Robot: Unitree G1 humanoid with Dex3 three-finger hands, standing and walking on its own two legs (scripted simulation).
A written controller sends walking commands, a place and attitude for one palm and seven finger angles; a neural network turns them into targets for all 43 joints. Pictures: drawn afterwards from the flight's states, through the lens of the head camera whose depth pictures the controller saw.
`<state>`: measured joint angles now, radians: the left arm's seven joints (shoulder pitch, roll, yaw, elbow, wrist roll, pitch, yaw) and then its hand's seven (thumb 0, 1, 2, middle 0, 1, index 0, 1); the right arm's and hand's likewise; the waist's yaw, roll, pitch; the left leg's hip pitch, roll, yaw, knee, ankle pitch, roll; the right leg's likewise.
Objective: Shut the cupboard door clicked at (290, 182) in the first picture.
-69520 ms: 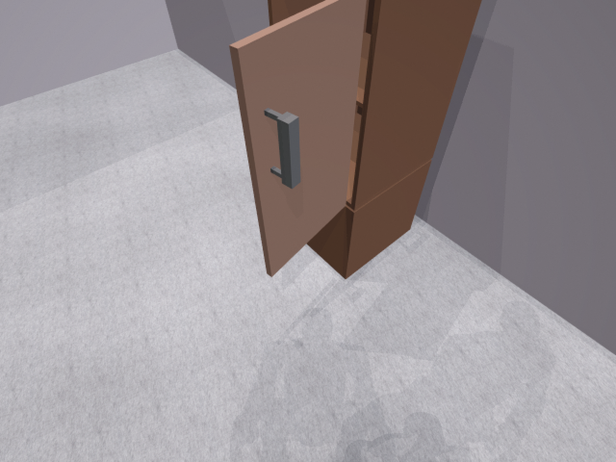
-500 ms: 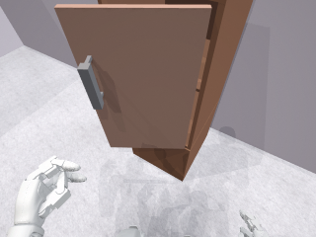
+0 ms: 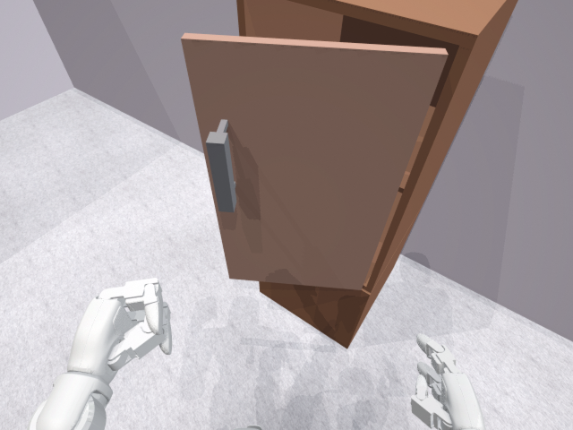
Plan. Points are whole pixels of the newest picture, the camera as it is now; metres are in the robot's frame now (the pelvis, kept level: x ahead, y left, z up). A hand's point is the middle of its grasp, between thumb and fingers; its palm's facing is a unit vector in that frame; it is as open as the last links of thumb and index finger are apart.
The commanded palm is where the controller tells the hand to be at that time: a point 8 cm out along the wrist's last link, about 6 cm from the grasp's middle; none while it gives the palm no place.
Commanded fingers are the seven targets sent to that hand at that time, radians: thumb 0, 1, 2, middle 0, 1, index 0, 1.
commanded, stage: raise the hand and make a fist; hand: left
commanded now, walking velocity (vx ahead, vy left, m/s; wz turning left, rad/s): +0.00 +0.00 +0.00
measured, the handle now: (225, 166) +0.49 +0.15 +0.10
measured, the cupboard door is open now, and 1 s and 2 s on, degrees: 30 30 30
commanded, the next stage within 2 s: bring the fist close to the handle in 0.54 s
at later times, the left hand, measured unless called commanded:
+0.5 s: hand (149, 312) +0.23 +0.18 +0.11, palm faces +0.05 -1.00 -0.06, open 3.1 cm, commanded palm +0.20 +0.23 +0.10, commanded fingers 0.00 0.90 0.90 -1.30 -1.50 -1.30 -1.50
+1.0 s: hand (193, 283) +0.27 +0.14 +0.09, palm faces -0.05 -1.00 -0.04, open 3.1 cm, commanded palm +0.25 +0.20 +0.10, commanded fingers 0.00 0.90 0.90 -1.30 -1.50 -1.30 -1.50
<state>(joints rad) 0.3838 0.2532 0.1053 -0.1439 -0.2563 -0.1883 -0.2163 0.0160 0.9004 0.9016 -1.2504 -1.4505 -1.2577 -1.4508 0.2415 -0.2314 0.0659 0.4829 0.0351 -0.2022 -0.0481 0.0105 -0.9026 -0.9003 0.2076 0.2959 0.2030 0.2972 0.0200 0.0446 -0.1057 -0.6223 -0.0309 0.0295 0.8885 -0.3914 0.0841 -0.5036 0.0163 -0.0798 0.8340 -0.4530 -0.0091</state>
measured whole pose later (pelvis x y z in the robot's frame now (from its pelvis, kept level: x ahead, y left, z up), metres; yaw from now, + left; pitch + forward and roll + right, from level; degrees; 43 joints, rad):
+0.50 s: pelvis +0.00 -0.01 +0.01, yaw +0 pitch +5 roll -2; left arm 0.35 0.27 0.18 -0.16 -0.28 -0.22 -0.18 0.02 0.90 0.90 -1.30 -1.50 -1.30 -1.50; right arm 0.28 -0.26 0.05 0.55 0.03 -0.22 -0.05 0.01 -0.90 -0.90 0.21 0.30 0.20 0.30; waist 0.01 0.02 -0.07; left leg -0.54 -0.03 0.03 0.81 -0.35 0.06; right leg -0.43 0.02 -0.08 0.77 -0.42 -0.03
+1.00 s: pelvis +0.00 -0.04 +0.01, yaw +0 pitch +6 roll -1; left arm 0.11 0.28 0.18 0.12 -0.30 -0.15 -0.28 0.02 0.90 0.90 -1.30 -1.50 -1.30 -1.50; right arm 0.26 -0.27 0.05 0.59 0.05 -0.20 -0.07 0.01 -0.90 -0.90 0.21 0.30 0.20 0.30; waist 0.00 0.05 -0.08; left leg -0.55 -0.01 0.02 0.79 -0.34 0.03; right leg -0.45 0.04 -0.08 0.78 -0.43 -0.06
